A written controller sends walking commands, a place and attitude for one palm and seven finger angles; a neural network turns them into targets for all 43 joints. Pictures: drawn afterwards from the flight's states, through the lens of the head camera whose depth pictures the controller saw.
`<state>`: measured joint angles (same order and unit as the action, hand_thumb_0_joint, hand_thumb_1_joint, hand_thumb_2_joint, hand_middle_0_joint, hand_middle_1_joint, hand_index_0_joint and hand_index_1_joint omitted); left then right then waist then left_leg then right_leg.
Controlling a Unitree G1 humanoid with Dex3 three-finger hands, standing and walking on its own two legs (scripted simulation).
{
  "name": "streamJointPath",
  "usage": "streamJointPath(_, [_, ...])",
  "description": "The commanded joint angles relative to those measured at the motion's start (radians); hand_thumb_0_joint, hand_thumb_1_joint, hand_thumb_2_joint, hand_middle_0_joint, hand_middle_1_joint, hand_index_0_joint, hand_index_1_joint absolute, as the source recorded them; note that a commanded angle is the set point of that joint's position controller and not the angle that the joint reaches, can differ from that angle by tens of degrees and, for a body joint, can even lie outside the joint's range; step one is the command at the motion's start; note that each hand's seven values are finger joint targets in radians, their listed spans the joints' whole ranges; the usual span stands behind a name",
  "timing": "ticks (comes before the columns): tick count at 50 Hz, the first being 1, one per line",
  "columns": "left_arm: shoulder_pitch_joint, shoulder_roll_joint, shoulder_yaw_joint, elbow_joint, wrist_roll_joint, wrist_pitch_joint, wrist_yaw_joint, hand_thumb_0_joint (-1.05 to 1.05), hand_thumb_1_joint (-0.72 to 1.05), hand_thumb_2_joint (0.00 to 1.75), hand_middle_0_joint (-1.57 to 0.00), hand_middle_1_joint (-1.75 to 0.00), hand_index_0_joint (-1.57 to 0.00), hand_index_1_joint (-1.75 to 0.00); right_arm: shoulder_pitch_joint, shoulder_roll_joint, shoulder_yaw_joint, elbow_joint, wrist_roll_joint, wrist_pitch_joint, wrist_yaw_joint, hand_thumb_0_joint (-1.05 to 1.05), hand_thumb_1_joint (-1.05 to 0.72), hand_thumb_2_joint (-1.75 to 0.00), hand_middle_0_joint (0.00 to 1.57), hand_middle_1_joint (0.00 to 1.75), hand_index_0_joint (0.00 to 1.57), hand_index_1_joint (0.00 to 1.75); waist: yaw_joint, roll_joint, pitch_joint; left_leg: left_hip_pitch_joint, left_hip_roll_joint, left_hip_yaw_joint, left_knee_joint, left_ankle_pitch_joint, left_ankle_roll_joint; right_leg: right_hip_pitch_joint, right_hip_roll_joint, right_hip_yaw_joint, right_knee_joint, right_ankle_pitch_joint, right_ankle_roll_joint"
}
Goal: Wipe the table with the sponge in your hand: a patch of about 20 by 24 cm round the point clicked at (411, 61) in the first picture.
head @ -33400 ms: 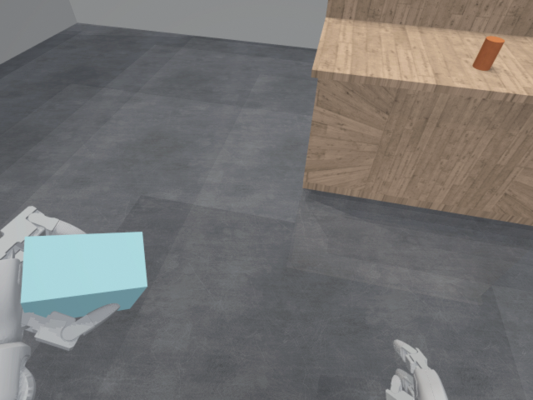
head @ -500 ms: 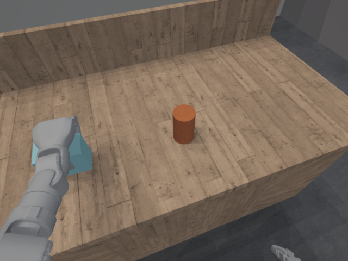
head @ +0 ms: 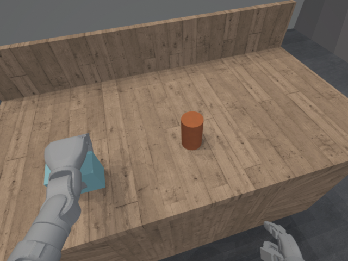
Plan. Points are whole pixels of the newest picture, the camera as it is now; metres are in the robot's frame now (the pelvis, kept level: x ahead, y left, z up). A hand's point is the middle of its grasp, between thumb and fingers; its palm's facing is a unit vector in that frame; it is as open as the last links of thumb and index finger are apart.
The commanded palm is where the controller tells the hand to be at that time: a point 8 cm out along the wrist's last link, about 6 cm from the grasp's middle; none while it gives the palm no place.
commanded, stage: wipe back along the middle lane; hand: left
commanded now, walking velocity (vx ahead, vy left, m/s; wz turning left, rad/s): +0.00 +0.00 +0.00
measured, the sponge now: (79, 177) +0.31 +0.30 -0.02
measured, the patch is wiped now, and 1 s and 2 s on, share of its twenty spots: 0.45 0.60 0.80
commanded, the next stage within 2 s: slide across to the third lane in 0.34 s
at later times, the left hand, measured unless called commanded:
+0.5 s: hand (79, 182) +0.27 +0.26 +0.03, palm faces -0.02 -0.03 -1.00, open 10.2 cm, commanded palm +0.24 +0.24 +0.07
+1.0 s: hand (95, 182) +0.27 +0.22 +0.03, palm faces -0.01 -0.04 -1.00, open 10.2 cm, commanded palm +0.25 +0.20 +0.08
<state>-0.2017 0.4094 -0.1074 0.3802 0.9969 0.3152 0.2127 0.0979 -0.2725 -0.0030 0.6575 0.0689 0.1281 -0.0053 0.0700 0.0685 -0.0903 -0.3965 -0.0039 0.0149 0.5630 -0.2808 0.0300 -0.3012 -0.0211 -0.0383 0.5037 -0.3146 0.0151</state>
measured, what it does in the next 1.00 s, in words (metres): stands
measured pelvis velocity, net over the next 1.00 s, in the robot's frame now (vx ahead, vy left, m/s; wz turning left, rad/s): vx -0.02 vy -0.02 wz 0.00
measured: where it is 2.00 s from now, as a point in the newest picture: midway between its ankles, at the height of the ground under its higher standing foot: outside the picture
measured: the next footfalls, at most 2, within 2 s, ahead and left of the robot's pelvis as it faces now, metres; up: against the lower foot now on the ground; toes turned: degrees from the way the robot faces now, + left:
none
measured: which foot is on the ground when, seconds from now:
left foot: down 0.00-1.00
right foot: down 0.00-1.00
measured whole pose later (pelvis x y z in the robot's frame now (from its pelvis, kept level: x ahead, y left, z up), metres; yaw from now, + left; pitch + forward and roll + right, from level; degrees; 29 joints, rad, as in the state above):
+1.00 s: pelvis -0.02 -0.02 +0.00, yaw +0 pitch +3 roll +0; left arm -0.13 0.32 -0.23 0.29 1.01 0.38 0.22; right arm 0.05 -0.25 0.00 0.69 0.07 0.07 -0.02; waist 0.11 0.09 -0.07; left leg -0.33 0.01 0.01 0.54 -0.25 0.00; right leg -0.26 -0.01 -0.04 0.53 -0.31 -0.01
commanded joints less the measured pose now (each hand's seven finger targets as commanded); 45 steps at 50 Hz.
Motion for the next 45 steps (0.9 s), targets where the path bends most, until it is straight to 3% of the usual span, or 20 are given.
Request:
streamJointPath(1, [-0.032,0.111,0.04,-0.127,-0.021,-0.004,-0.022,0.0,0.1,1.3,-1.2,-1.6,-1.2,-1.6,-0.105,-0.127,-0.04,-0.151,-0.001,-0.048,-0.008,0.0,-0.9,-0.9,0.2,0.3,0.2,0.3,-0.003,-0.081,-0.218,0.195,-0.01,-0.038,-0.039,0.357,0.007,0.047,0.064,-0.012,-0.026,0.372,-0.07])
streamJointPath(3, [-0.034,0.095,0.027,-0.138,-0.02,-0.006,-0.025,0.0,0.1,1.3,-1.2,-1.6,-1.2,-1.6,-0.112,-0.127,-0.04,-0.15,-0.002,-0.051,-0.009,0.0,-0.9,-0.9,0.2,0.3,0.2,0.3,-0.008,-0.097,-0.192,0.185,-0.012,-0.032,-0.038,0.347,0.007,0.041,0.06,-0.008,-0.03,0.388,-0.067])
streamJointPath(5, [0.011,0.14,0.076,-0.155,-0.018,-0.007,-0.022,0.0,0.1,1.3,-1.2,-1.6,-1.2,-1.6,-0.125,-0.132,-0.039,-0.151,-0.004,-0.053,-0.008,0.0,-0.9,-0.9,0.2,0.3,0.2,0.3,0.006,-0.087,-0.192,0.183,-0.015,-0.038,-0.041,0.346,0.005,0.051,0.063,0.008,-0.031,0.393,-0.072])
streamJointPath(6, [0.023,0.091,0.031,-0.172,-0.023,-0.005,-0.025,0.0,0.1,1.3,-1.2,-1.6,-1.2,-1.6,-0.121,-0.123,-0.037,-0.16,-0.002,-0.055,-0.008,0.0,-0.9,-0.9,0.2,0.3,0.2,0.3,-0.002,-0.09,-0.183,0.182,-0.015,-0.031,-0.037,0.35,0.009,0.051,0.061,-0.004,-0.025,0.398,-0.068])
streamJointPath(10, [0.042,0.122,0.061,-0.199,-0.019,-0.006,-0.021,0.0,0.1,1.3,-1.2,-1.6,-1.2,-1.6,-0.136,-0.127,-0.038,-0.156,-0.005,-0.061,-0.008,0.0,-0.9,-0.9,0.2,0.3,0.2,0.3,0.004,-0.088,-0.167,0.179,-0.018,-0.036,-0.042,0.324,0.007,0.044,0.064,0.015,-0.033,0.386,-0.072])
streamJointPath(13, [0.085,0.069,0.017,-0.214,-0.023,-0.005,-0.023,0.0,0.1,1.3,-1.2,-1.6,-1.2,-1.6,-0.138,-0.119,-0.039,-0.163,-0.002,-0.067,-0.007,0.0,-0.9,-0.9,0.2,0.3,0.2,0.3,0.002,-0.107,-0.156,0.168,-0.022,-0.025,-0.038,0.311,0.01,0.045,0.058,0.01,-0.033,0.392,-0.066])
streamJointPath(17, [0.113,0.11,0.058,-0.224,-0.027,0.0,-0.017,0.0,0.1,1.3,-1.2,-1.6,-1.2,-1.6,-0.144,-0.119,-0.038,-0.161,-0.002,-0.071,-0.013,0.0,-0.9,-0.9,0.2,0.3,0.2,0.3,0.011,-0.131,-0.154,0.161,-0.026,-0.022,-0.038,0.284,0.013,0.057,0.058,0.021,-0.037,0.384,-0.063])
streamJointPath(18, [0.109,0.076,0.026,-0.244,-0.033,-0.001,-0.02,0.0,0.1,1.3,-1.2,-1.6,-1.2,-1.6,-0.151,-0.119,-0.038,-0.165,-0.003,-0.074,-0.016,0.0,-0.9,-0.9,0.2,0.3,0.2,0.3,0.005,-0.128,-0.156,0.161,-0.026,-0.013,-0.038,0.277,0.015,0.062,0.055,0.023,-0.037,0.392,-0.059])
streamJointPath(20, [0.136,0.139,0.088,-0.246,-0.031,-0.002,-0.017,0.0,0.1,1.3,-1.2,-1.6,-1.2,-1.6,-0.162,-0.125,-0.038,-0.16,-0.005,-0.077,-0.018,0.0,-0.9,-0.9,0.2,0.3,0.2,0.3,0.019,-0.133,-0.149,0.16,-0.031,-0.022,-0.042,0.264,0.013,0.069,0.058,0.049,-0.046,0.389,-0.064])
streamJointPath(21, [0.145,0.096,0.049,-0.254,-0.036,-0.001,-0.02,0.0,0.1,1.3,-1.2,-1.6,-1.2,-1.6,-0.154,-0.117,-0.037,-0.165,-0.004,-0.078,-0.019,0.0,-0.9,-0.9,0.2,0.3,0.2,0.3,0.013,-0.126,-0.154,0.158,-0.028,-0.01,-0.04,0.262,0.016,0.071,0.055,0.029,-0.037,0.383,-0.059])
streamJointPath(25, [0.02,0.128,0.058,-0.312,-0.024,-0.007,-0.015,0.0,0.1,1.3,-1.2,-1.6,-1.2,-1.6,-0.176,-0.118,-0.036,-0.16,-0.005,-0.085,-0.025,0.0,-0.9,-0.9,0.2,0.3,0.2,0.3,0.002,-0.081,-0.14,0.186,-0.029,-0.023,-0.05,0.247,0.015,0.044,0.058,0.052,-0.055,0.346,-0.067])
streamJointPath(26, [0.032,0.085,0.019,-0.32,-0.028,-0.008,-0.015,0.0,0.1,1.3,-1.2,-1.6,-1.2,-1.6,-0.165,-0.11,-0.039,-0.167,-0.005,-0.092,-0.027,0.0,-0.9,-0.9,0.2,0.3,0.2,0.3,0.0,-0.076,-0.156,0.191,-0.027,-0.015,-0.043,0.252,0.02,0.051,0.055,0.03,-0.043,0.341,-0.062])
streamJointPath(29, [-0.036,0.067,-0.007,-0.324,-0.021,-0.016,-0.015,0.0,0.1,1.3,-1.2,-1.6,-1.2,-1.6,-0.173,-0.106,-0.038,-0.152,-0.006,-0.098,-0.031,0.0,-0.9,-0.9,0.2,0.3,0.2,0.3,-0.006,-0.073,-0.162,0.214,-0.026,-0.021,-0.047,0.261,0.018,0.035,0.054,0.028,-0.049,0.341,-0.063])
streamJointPath(30, [-0.047,0.09,0.022,-0.338,-0.022,-0.021,-0.01,0.0,0.1,1.3,-1.2,-1.6,-1.2,-1.6,-0.181,-0.105,-0.039,-0.152,-0.006,-0.104,-0.032,0.0,-0.9,-0.9,0.2,0.3,0.2,0.3,-0.003,-0.083,-0.167,0.227,-0.023,-0.031,-0.05,0.258,0.018,0.035,0.061,0.041,-0.054,0.327,-0.068])
streamJointPath(33, [-0.017,0.019,-0.033,-0.327,-0.026,-0.03,-0.006,0.0,0.1,1.3,-1.2,-1.6,-1.2,-1.6,-0.175,-0.098,-0.04,-0.15,-0.008,-0.111,-0.029,0.0,-0.9,-0.9,0.2,0.3,0.2,0.3,-0.003,-0.093,-0.176,0.226,-0.019,-0.026,-0.048,0.282,0.016,0.039,0.056,0.02,-0.041,0.358,-0.065])
streamJointPath(35, [-0.032,0.059,0.012,-0.322,-0.027,-0.031,0.004,0.0,0.1,1.3,-1.2,-1.6,-1.2,-1.6,-0.188,-0.103,-0.041,-0.144,-0.008,-0.112,-0.03,0.0,-0.9,-0.9,0.2,0.3,0.2,0.3,0.005,-0.119,-0.179,0.233,-0.016,-0.029,-0.054,0.276,0.014,0.044,0.061,0.037,-0.05,0.354,-0.067])
streamJointPath(39, [-0.04,-0.003,-0.043,-0.319,-0.021,-0.017,0.019,0.0,0.1,1.3,-1.2,-1.6,-1.2,-1.6,-0.197,-0.096,-0.04,-0.142,-0.007,-0.108,-0.023,0.0,-0.9,-0.9,0.2,0.3,0.2,0.3,0.007,-0.115,-0.182,0.224,-0.017,-0.024,-0.056,0.283,0.009,0.045,0.053,0.019,-0.04,0.363,-0.063])
streamJointPath(40, [-0.063,0.026,-0.012,-0.318,-0.021,-0.01,0.026,0.0,0.1,1.3,-1.2,-1.6,-1.2,-1.6,-0.208,-0.098,-0.038,-0.14,-0.006,-0.109,-0.023,0.0,-0.9,-0.9,0.2,0.3,0.2,0.3,0.007,-0.12,-0.176,0.234,-0.011,-0.03,-0.063,0.271,0.008,0.038,0.06,0.029,-0.046,0.34,-0.068])
streamJointPath(41, [-0.079,-0.014,-0.055,-0.318,-0.024,-0.003,0.026,0.0,0.1,1.3,-1.2,-1.6,-1.2,-1.6,-0.204,-0.093,-0.037,-0.144,-0.004,-0.111,-0.025,0.0,-0.9,-0.9,0.2,0.3,0.2,0.3,-0.001,-0.11,-0.169,0.227,-0.011,-0.022,-0.06,0.258,0.011,0.032,0.057,0.015,-0.043,0.318,-0.063])
streamJointPath(45, [-0.15,0.002,-0.051,-0.284,-0.01,0.023,0.033,0.0,0.1,1.3,-1.2,-1.6,-1.2,-1.6,-0.227,-0.094,-0.031,-0.13,-0.001,-0.104,-0.025,0.0,-0.9,-0.9,0.2,0.3,0.2,0.3,0.0,-0.097,-0.156,0.234,-0.013,-0.03,-0.075,0.231,0.006,0.018,0.06,0.025,-0.055,0.278,-0.07])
